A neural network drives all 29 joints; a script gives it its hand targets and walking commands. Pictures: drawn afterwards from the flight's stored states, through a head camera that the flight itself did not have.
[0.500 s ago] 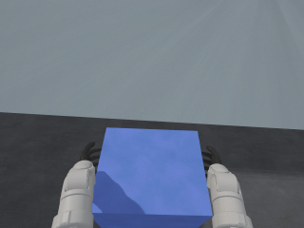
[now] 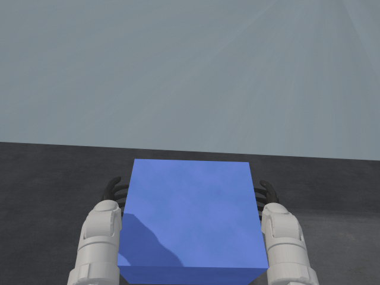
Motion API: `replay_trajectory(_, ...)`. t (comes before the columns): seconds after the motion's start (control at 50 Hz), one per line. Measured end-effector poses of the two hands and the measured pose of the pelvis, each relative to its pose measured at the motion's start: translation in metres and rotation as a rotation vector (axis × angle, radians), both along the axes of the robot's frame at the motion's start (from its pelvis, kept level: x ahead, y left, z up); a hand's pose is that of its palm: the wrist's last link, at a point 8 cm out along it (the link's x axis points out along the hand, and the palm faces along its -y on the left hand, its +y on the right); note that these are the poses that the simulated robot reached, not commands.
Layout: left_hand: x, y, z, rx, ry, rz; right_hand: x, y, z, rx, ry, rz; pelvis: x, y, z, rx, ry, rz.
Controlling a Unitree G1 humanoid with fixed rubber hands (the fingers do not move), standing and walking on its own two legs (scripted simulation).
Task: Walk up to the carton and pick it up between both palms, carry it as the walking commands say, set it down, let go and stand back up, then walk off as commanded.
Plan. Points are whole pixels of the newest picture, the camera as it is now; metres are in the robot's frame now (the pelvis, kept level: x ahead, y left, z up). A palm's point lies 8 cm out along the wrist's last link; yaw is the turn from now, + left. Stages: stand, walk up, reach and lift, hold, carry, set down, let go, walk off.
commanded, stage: hold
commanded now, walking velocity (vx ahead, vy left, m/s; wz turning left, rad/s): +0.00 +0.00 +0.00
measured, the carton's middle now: (190, 221) +0.29 +0.00 -0.03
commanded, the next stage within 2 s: carry in 0.32 s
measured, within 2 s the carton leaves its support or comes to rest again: neither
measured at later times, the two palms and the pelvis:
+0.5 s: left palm (106, 211) +0.26 +0.18 +0.06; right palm (274, 215) +0.26 -0.18 +0.05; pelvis -0.03 +0.00 -0.03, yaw +1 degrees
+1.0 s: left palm out of the picture +0.02 +0.16 +0.06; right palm out of the picture +0.01 -0.21 +0.04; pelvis -0.22 -0.02 -0.03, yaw +0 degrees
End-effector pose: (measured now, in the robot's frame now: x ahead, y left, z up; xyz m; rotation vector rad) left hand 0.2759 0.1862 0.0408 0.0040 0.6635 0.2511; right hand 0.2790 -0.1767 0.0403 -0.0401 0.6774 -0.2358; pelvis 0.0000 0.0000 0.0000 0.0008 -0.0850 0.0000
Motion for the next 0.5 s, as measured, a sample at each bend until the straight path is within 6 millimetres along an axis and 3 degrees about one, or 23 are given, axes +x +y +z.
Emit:
replay_trajectory(0.32, -0.002, 0.000, 0.003, 0.016, -0.010, 0.004, -0.001, 0.001, 0.001, -0.008, -0.011, 0.010, -0.005, 0.000, -0.002, 0.002, -0.002, -0.001)
replay_trajectory(0.42, -0.002, -0.001, 0.012, 0.047, -0.054, -0.014, -0.003, -0.001, 0.004, -0.004, -0.055, 0.011, -0.018, -0.001, -0.015, -0.005, 0.051, 0.007)
replay_trajectory(0.5, -0.017, -0.002, 0.015, 0.024, -0.081, 0.010, -0.016, -0.001, 0.007, 0.032, -0.081, -0.010, -0.035, -0.001, -0.027, -0.016, 0.073, 0.011)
